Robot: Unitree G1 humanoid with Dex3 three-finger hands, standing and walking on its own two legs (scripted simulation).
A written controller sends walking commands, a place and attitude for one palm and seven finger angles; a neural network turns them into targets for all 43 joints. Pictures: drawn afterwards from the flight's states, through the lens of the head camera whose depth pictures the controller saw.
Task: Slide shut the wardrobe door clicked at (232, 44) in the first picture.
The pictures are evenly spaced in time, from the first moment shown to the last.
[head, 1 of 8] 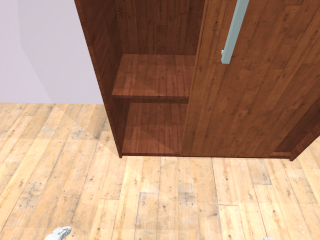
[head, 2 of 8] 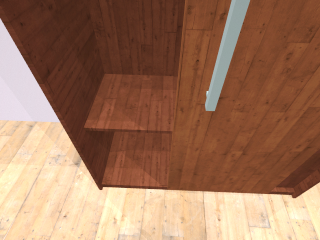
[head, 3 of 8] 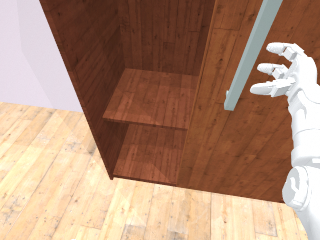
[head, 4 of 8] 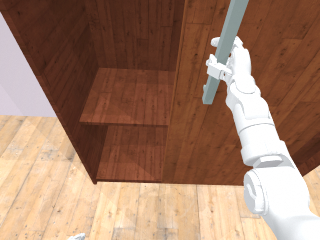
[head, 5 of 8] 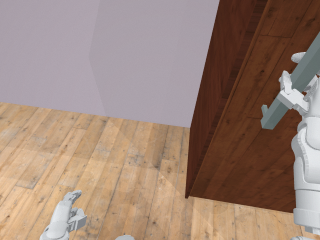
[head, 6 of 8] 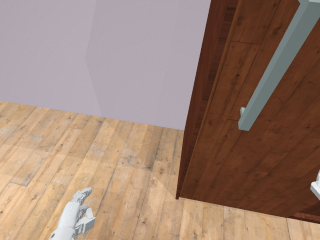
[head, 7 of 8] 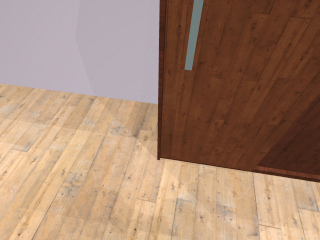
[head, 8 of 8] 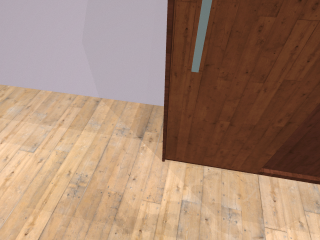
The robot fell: no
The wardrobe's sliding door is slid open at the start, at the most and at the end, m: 0.42 0.42 0.00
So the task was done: yes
